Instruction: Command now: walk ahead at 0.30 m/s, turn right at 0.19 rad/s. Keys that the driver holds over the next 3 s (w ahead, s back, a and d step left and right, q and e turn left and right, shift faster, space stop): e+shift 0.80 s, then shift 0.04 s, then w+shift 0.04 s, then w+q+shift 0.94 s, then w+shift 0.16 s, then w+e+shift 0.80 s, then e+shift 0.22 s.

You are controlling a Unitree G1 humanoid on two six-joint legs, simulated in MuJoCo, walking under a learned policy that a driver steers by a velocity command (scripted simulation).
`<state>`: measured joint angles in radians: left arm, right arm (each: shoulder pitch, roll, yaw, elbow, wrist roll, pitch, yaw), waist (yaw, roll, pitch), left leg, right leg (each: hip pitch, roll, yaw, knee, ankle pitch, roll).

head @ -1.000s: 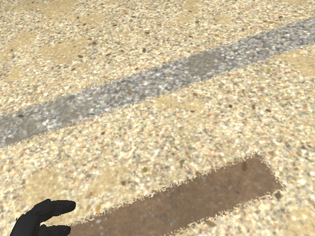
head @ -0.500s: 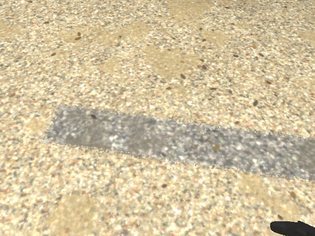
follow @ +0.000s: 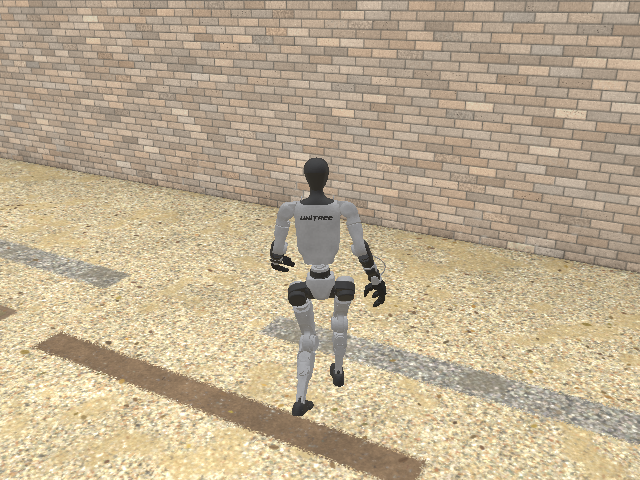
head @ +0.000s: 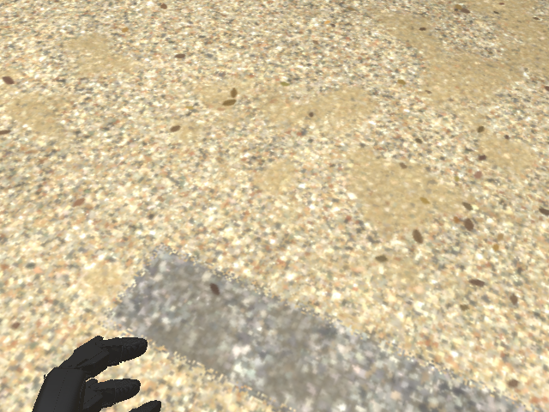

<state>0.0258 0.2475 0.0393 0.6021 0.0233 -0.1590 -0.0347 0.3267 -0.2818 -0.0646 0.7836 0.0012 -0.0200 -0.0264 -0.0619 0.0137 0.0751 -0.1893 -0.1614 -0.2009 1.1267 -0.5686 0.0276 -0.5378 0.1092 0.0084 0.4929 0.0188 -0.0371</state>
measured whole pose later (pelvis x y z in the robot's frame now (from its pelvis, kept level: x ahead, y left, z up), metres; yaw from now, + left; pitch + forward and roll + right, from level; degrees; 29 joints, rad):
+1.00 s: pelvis +0.12 -0.03 +0.03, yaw -47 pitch +2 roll +1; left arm 0.26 0.28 0.05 0.62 -0.01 0.00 -0.01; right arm 0.21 -0.34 -0.09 0.77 0.03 -0.02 0.02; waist -0.03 0.04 0.00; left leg -0.51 0.09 0.06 1.03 -0.40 0.02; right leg -0.26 -0.02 -0.04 0.56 -0.35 -0.05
